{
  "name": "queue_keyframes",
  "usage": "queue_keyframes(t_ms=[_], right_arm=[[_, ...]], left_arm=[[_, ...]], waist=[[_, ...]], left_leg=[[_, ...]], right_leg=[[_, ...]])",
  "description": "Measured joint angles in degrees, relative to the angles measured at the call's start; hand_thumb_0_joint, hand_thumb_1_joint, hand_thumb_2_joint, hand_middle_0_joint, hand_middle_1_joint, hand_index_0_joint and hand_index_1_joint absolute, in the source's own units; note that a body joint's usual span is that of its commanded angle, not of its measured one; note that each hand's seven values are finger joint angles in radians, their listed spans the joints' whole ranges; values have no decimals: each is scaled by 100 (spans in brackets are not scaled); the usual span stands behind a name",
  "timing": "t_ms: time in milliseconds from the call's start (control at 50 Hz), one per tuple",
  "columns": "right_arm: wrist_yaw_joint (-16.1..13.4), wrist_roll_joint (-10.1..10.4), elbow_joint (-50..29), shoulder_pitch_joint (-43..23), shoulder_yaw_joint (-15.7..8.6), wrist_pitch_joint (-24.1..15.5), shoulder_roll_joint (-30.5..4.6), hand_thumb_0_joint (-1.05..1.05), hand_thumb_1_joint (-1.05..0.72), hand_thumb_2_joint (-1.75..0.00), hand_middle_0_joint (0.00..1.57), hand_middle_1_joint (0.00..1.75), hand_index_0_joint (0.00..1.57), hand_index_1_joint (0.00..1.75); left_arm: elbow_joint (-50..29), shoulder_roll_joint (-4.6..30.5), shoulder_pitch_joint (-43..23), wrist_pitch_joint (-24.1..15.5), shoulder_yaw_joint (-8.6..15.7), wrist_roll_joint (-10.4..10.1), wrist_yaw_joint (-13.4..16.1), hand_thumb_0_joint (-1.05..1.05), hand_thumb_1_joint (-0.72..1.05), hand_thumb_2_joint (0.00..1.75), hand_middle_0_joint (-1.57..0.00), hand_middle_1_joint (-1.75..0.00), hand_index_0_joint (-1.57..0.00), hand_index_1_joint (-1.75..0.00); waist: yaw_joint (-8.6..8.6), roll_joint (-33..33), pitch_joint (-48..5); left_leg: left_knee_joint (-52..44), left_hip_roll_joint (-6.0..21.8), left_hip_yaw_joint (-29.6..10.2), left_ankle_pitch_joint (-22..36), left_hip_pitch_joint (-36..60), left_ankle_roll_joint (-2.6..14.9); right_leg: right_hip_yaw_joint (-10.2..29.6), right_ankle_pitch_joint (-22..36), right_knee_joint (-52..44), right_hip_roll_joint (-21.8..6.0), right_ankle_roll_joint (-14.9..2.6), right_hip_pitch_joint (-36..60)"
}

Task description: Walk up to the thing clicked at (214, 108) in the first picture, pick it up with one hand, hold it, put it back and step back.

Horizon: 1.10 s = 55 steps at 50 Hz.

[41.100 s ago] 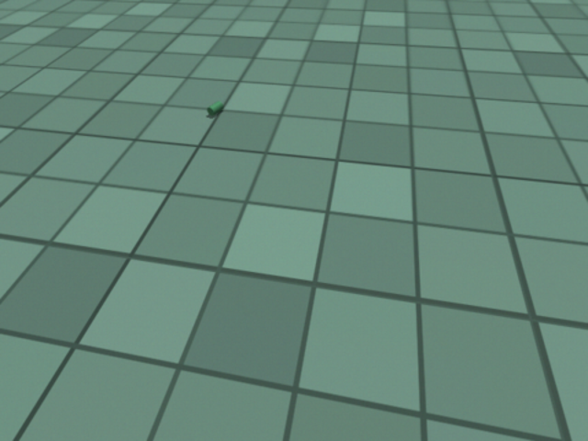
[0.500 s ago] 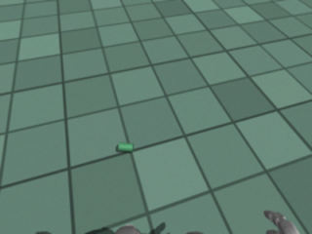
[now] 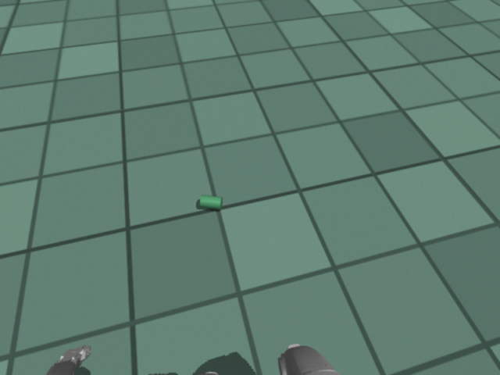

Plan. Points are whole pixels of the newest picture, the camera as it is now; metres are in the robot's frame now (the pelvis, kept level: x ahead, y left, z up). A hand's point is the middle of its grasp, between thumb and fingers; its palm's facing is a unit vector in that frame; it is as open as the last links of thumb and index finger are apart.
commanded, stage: step back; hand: left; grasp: from above
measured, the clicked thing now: (211, 202) +0.89 +0.18 -0.73
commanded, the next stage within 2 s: stand in 1.36 s
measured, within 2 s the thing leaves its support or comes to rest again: neither
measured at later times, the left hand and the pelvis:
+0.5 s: hand out of the picture -0.08 +0.26 -0.13, palm faces +0.04 -0.90 -0.43, open 7.4 cm; pelvis -0.13 -0.03 +0.00, yaw +1 degrees
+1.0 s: hand out of the picture -0.05 +0.24 -0.13, palm faces +0.07 -0.92 -0.38, open 7.4 cm; pelvis -0.11 -0.03 +0.01, yaw +2 degrees
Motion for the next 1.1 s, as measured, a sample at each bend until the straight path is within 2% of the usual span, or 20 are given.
queue_keyframes(t_ms=[40, 100, 180, 220, 240, 280, 320, 360, 480, 500, 540, 600, 660, 740, 780, 860, 920, 980, 1060, 1100], right_arm=[[-17, -5, -49, -53, 12, -15, 7, 1, -90, -89, 21, 30, 21, 30], [-30, -18, -177, -199, -19, -24, -35, 1, -90, -89, 21, 30, 21, 30], [-27, -11, -324, -411, -57, -28, -168, 1, -90, -89, 21, 30, 21, 30], [-18, 14, -306, -528, -90, 19, -300, 1, -90, -89, 21, 30, 21, 30], [-36, 36, -255, -531, -121, 50, -328, 1, -90, -89, 20, 30, 21, 30], [-55, 75, -122, -425, -139, 111, -286, 1, -90, -89, 20, 30, 20, 30], [-44, 124, -25, -274, -133, 99, -308, 1, -90, -90, 20, 30, 20, 30], [-32, 132, 65, -113, -132, 60, -343, 1, -91, -90, 20, 30, 20, 30], [85, 46, 445, 300, -137, 15, -306, 1, -91, -90, 20, 30, 20, 30], [105, 44, 500, 340, -146, -16, -281, 1, -91, -90, 20, 30, 20, 30], [115, 16, 605, 308, -174, -91, -159, 1, -91, -90, 20, 30, 20, 30], [151, -11, 561, 327, -161, -218, -52, 1, -91, -90, 20, 30, 20, 30], [155, -20, 498, 336, -113, -307, 52, 1, -90, -89, 20, 30, 21, 30], [179, -17, 463, 288, -110, -257, 33, 1, -90, -89, 20, 30, 21, 30], [155, 23, 470, 257, -113, -181, -30, 1, -90, -89, 20, 30, 21, 30], [78, 63, 586, 249, -121, -108, -87, 1, -90, -90, 20, 30, 20, 30], [80, 75, 633, 241, -141, -165, -181, 1, -91, -90, 20, 30, 20, 30], [93, 75, 682, 200, -139, -195, -208, 1, -91, -90, 20, 30, 20, 30], [52, 45, 769, 45, -147, -255, -165, 1, -91, -90, 20, 30, 20, 30], [36, 50, 808, -80, -106, -253, -85, 1, -91, -90, 20, 30, 20, 30]], left_arm=[[39, 4, 67, -20, 20, -18, -25, 1, 90, 90, -21, -30, -20, -30], [87, -2, 200, -47, 37, 8, -69, 1, 90, 90, -21, -30, -20, -30], [276, -17, 401, -162, 1, 37, -126, 1, 90, 90, -21, -30, -20, -30], [482, -127, 448, -259, 7, 92, -123, 1, 90, 90, -21, -30, -20, -30], [558, -193, 490, -270, -8, 127, -139, 1, 90, 90, -21, -30, -20, -30], [624, -223, 660, -277, -38, 170, -171, 1, 90, 90, -21, -30, -20, -30], [688, -266, 773, -295, -53, 172, -151, 1, 90, 90, -21, -30, -20, -30], [721, -287, 818, -338, -46, 181, -134, 1, 90, 90, -21, -30, -20, -30], [639, -158, 782, -483, 4, 199, -158, 1, 90, 90, -21, -30, -21, -30], [635, -121, 760, -471, 0, 191, -167, 1, 90, 90, -21, -30, -21, -30], [658, -29, 716, -430, -12, 171, -162, 1, 90, 90, -21, -30, -20, -30], [851, 1, 745, -360, -40, 108, -175, 1, 90, 90, -21, -30, -20, -30], [957, 63, 742, -393, -32, 68, -219, 1, 90, 90, -21, -30, -20, -30], [1021, 42, 733, -517, 4, 71, -252, 1, 90, 90, -21, -30, -20, -30], [1050, -32, 693, -590, 22, 105, -213, 1, 90, 90, -21, -30, -20, -30], [1021, -202, 667, -689, -9, 157, -177, 1, 90, 90, -21, -30, -20, -30], [1007, -323, 635, -742, -60, 138, -159, 1, 90, 90, -21, -30, -20, -30], [1016, -329, 584, -734, -101, 119, -166, 1, 90, 90, -21, -30, -20, -30], [1034, -247, 462, -615, -164, 38, -145, 1, 90, 90, -21, -30, -20, -30], [1085, -215, 388, -532, -182, -32, -125, 1, 90, 90, -21, -30, -20, -30]], waist=[[27, 23, -71], [73, 73, -108], [162, 173, -171], [143, 456, -132], [105, 572, -140], [224, 442, -304], [256, 378, -406], [244, 378, -470], [241, 387, -608], [229, 362, -621], [251, 133, -532], [150, 98, -638], [76, 49, -673], [24, 135, -710], [29, 311, -684], [153, 398, -744], [205, 460, -693], [224, 418, -635], [185, 267, -510], [212, 175, -496]], left_leg=[[-132, 111, 17, 189, -102, -17], [-213, 246, 72, 415, -300, -38], [-50, 430, 205, 577, -661, -147], [242, 620, 74, 529, -869, -160], [399, 557, -147, 147, -947, -135], [1030, 152, -424, -722, -1092, -174], [1738, -170, -594, -874, -1167, -181], [2077, -284, -594, -850, -1105, -209], [766, -37, -275, -1155, -176, -249], [284, -3, -187, -1064, 62, -218], [-256, -155, -53, -135, 309, -143], [-316, -141, -26, -21, 295, 14], [-514, -72, -24, 70, 392, 16], [-410, 79, -47, -11, 372, -88], [-45, 223, -148, -250, 267, -134], [1098, -13, -454, -1072, -219, -98], [1256, -2, -458, -948, -428, -117], [692, 140, -292, -812, -366, -151], [-342, 161, -40, 454, -5, -183], [-241, 138, 52, 325, -15, -180]], right_leg=[[24, 24, 436, 124, 26, 60], [-51, -6, 83, 53, 142, 485], [-320, 230, -1948, -283, 92, 1416], [-484, 634, -2690, -158, 44, 1727], [-561, 688, -2658, -99, 35, 1701], [-459, 726, -2537, -220, -24, 1539], [-432, 843, -2620, -353, -13, 1508], [-485, 948, -2706, -440, 5, 1484], [-814, 990, -2656, -570, 16, 1368], [-863, 963, -2596, -611, 34, 1337], [-778, 889, -2400, -796, 52, 1287], [-592, 232, -1803, -628, -17, 1021], [-608, 253, -1568, -566, -37, 863], [-772, 555, -2511, -520, -15, 1144], [-887, 1359, -2951, -373, -23, 1351], [-969, 1312, -2972, -361, -104, 1433], [-1018, 1335, -3157, -422, -45, 1595], [-1043, 1268, -3159, -513, 13, 1660], [-1025, 953, -2726, -690, 145, 1582], [-927, 887, -2665, -716, 160, 1560]])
